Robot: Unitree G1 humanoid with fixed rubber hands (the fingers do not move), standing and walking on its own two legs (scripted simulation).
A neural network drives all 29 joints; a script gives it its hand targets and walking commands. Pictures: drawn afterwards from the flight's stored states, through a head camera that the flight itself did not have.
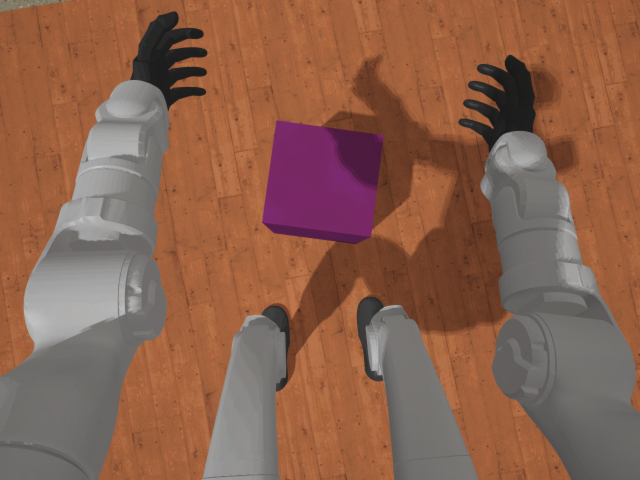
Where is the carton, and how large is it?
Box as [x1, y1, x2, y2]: [262, 120, 383, 243]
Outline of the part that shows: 276,120 262,222 273,232 351,243 356,243 369,237 371,234 383,135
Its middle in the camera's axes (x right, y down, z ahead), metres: +0.00 -0.12 +0.87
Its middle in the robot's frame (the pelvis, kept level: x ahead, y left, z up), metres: +0.50 -0.02 -0.52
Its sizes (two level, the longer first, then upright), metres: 0.210 0.200 0.250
